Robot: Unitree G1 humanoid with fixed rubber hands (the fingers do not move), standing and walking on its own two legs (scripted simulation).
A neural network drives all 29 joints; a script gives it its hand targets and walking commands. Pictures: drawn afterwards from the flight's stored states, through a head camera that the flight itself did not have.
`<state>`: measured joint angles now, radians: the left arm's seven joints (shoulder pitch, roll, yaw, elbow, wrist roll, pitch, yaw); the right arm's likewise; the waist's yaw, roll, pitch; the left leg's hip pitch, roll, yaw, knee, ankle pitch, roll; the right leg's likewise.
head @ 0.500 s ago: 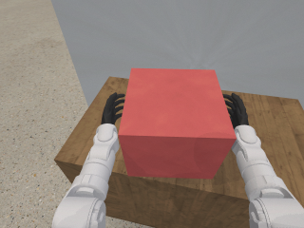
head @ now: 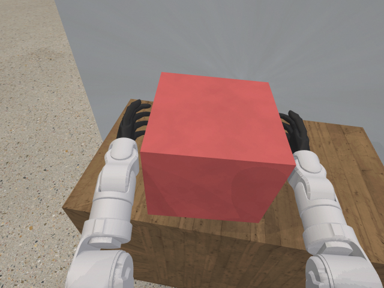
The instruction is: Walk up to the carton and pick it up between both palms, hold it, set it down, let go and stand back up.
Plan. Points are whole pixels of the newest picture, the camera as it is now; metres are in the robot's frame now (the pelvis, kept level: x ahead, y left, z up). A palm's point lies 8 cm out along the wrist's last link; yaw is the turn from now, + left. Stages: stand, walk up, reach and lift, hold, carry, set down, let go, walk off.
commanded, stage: reach and lift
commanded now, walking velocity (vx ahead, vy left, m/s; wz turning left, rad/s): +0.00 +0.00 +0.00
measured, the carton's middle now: (209, 146) +0.41 -0.02 +0.07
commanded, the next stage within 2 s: hold in 1.22 s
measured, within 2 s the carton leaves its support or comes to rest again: neither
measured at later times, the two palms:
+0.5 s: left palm (124, 139) +0.34 +0.16 +0.17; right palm (304, 149) +0.34 -0.20 +0.15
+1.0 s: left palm (115, 128) +0.35 +0.17 +0.19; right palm (302, 138) +0.34 -0.19 +0.18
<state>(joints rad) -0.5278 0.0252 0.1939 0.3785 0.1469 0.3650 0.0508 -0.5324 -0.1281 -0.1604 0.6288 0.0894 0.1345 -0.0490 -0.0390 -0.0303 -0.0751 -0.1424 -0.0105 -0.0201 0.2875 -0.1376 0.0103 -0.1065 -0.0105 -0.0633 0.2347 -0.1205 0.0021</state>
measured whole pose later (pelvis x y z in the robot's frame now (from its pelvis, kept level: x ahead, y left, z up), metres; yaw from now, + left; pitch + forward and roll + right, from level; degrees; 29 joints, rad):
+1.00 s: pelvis -0.01 -0.01 +0.00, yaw +0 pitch -5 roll -1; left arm -0.55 0.05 0.26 0.17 0.22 0.60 -0.06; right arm -0.57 -0.10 -0.12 0.46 0.14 0.32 -0.12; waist -0.06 -0.04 -0.04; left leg -0.07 -0.01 -0.03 0.30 -0.14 0.00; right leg -0.04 0.00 -0.06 0.25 -0.13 -0.01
